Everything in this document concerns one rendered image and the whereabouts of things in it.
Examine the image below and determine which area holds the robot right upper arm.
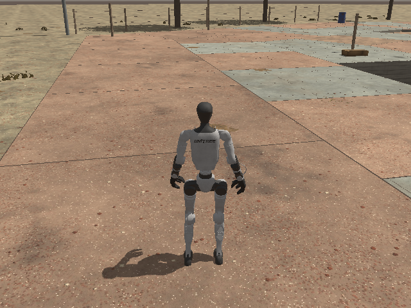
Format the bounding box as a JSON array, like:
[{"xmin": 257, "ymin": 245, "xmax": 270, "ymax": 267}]
[{"xmin": 218, "ymin": 130, "xmax": 237, "ymax": 165}]

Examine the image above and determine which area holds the right robot hand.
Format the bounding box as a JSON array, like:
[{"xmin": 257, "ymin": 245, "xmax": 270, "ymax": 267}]
[{"xmin": 231, "ymin": 179, "xmax": 246, "ymax": 194}]

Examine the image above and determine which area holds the robot right forearm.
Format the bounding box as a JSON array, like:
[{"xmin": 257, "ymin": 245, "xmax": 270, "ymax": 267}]
[{"xmin": 231, "ymin": 155, "xmax": 244, "ymax": 181}]

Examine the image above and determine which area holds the robot left forearm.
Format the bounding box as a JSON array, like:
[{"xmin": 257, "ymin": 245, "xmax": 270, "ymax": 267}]
[{"xmin": 171, "ymin": 155, "xmax": 182, "ymax": 178}]

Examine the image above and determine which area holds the robot left upper arm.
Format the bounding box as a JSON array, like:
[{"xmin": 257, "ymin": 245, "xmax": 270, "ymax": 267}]
[{"xmin": 175, "ymin": 130, "xmax": 191, "ymax": 165}]

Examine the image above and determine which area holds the left robot hand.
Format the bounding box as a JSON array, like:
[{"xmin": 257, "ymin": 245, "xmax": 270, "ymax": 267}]
[{"xmin": 170, "ymin": 176, "xmax": 185, "ymax": 189}]

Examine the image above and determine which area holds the robot right foot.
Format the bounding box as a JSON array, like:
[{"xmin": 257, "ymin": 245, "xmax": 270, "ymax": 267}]
[{"xmin": 214, "ymin": 248, "xmax": 223, "ymax": 265}]

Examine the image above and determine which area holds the humanoid robot head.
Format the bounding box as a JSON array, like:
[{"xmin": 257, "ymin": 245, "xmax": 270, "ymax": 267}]
[{"xmin": 194, "ymin": 102, "xmax": 216, "ymax": 133}]

